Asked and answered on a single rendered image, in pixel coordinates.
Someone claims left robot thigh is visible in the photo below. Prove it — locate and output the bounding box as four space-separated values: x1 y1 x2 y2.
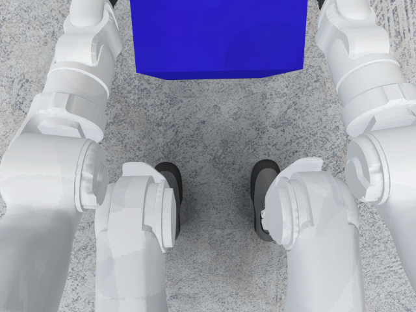
95 175 176 312

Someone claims robot left upper arm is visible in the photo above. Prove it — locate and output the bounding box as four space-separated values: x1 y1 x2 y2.
0 133 109 312

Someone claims robot right upper arm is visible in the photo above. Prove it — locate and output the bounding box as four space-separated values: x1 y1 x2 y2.
344 124 416 294

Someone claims right robot thigh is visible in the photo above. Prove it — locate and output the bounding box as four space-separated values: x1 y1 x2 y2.
269 171 366 312

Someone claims left robot forearm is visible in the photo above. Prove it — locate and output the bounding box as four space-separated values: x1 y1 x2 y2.
0 0 123 201

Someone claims carton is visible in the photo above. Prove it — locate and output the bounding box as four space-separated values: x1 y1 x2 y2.
130 0 308 80

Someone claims robot thigh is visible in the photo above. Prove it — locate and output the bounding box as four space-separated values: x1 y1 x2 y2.
95 175 176 312
269 171 366 312

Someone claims right robot forearm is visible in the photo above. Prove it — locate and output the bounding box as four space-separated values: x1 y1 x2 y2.
315 0 416 138

